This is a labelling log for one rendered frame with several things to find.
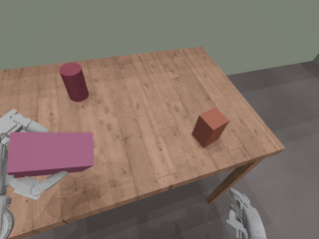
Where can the sponge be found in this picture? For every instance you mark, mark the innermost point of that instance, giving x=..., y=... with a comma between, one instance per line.
x=33, y=153

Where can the robot left forearm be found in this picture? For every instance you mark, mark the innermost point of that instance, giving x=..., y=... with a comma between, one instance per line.
x=7, y=219

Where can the robot left hand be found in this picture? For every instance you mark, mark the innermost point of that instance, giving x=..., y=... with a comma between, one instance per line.
x=27, y=186

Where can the robot right hand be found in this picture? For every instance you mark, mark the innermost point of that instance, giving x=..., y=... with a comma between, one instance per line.
x=248, y=223

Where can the table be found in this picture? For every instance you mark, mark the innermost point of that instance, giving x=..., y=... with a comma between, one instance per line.
x=142, y=109

